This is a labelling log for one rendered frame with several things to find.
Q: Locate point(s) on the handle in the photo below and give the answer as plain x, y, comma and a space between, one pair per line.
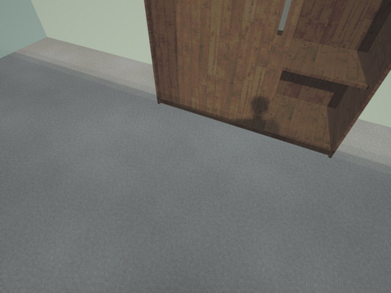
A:
284, 15

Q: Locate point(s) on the wardrobe door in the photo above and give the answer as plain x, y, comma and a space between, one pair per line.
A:
231, 56
165, 32

